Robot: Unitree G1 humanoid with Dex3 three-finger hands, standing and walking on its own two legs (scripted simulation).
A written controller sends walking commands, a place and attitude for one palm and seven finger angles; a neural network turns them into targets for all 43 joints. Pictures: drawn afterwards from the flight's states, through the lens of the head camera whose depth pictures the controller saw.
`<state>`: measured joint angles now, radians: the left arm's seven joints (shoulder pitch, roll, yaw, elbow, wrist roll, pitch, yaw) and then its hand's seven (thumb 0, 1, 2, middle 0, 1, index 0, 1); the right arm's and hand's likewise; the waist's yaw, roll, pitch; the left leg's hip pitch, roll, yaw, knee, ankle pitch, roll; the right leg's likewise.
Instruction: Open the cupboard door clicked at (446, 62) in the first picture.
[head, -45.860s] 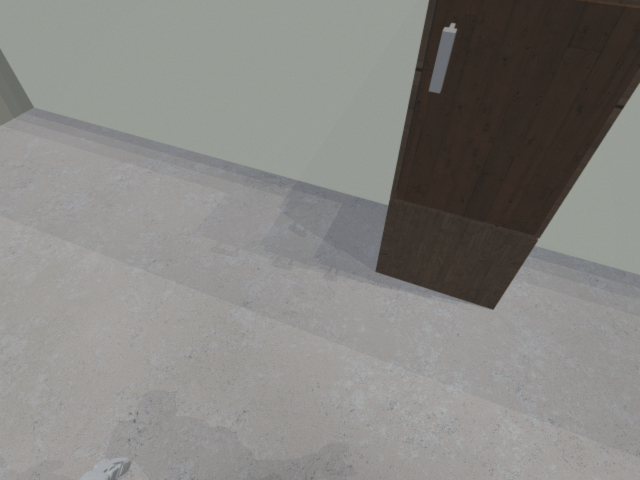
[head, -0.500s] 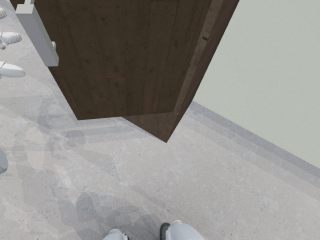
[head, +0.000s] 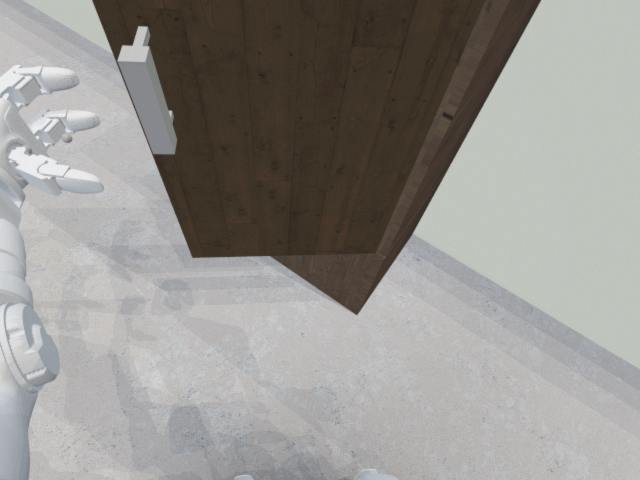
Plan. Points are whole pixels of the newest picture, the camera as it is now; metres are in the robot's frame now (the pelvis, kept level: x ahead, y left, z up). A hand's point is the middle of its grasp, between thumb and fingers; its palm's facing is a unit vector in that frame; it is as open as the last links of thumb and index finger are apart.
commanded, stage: move the hooked fingers beside the handle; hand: left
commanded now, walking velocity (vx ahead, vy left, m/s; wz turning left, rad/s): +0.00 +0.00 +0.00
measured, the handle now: (154, 93) +0.55 +0.19 +0.14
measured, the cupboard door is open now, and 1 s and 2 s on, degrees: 39 39 39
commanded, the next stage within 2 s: slide the fingers in behind the handle in 0.84 s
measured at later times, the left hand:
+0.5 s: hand (79, 118) +0.49 +0.25 +0.14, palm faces +0.01 -1.00 +0.02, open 14.0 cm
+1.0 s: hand (75, 129) +0.49 +0.26 +0.13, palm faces +0.02 -1.00 +0.02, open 14.0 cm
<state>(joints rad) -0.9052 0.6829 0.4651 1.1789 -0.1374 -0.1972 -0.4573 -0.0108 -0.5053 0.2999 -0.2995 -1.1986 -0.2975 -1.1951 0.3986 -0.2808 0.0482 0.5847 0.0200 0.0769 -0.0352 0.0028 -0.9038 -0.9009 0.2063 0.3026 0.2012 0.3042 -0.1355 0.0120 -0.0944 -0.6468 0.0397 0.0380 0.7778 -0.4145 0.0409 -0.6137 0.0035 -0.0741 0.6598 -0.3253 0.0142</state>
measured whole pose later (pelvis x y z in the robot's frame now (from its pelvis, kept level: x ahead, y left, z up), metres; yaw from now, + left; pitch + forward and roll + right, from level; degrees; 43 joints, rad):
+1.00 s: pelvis -0.01 -0.01 +0.00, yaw -1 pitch +17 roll -3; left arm -0.95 0.74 0.48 1.23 -0.12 -0.21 -0.46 -0.01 -0.50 0.30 -0.30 -1.20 -0.30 -1.20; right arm 0.43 -0.29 0.06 0.59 0.02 0.07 -0.05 0.00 -0.90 -0.90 0.21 0.30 0.20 0.30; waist -0.16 0.02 -0.09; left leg -0.67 0.05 0.04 0.78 -0.41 0.03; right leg -0.65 0.01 -0.07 0.67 -0.32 0.01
